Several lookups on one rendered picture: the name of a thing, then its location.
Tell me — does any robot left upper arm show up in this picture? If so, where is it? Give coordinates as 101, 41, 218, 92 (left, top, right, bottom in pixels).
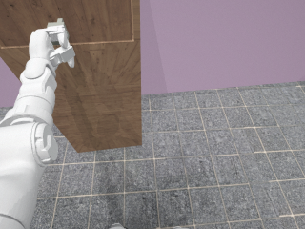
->
0, 121, 58, 229

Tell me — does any robot left hand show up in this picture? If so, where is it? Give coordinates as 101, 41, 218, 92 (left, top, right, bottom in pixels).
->
29, 25, 75, 70

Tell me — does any drawer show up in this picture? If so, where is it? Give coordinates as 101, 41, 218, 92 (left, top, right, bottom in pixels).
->
0, 0, 132, 47

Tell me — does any left robot forearm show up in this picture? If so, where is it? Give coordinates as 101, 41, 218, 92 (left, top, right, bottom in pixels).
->
0, 58, 57, 129

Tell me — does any cabinet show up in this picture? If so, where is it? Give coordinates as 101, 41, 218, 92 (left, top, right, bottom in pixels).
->
0, 0, 142, 153

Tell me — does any handle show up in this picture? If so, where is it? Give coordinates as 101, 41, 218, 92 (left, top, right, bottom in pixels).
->
47, 18, 70, 46

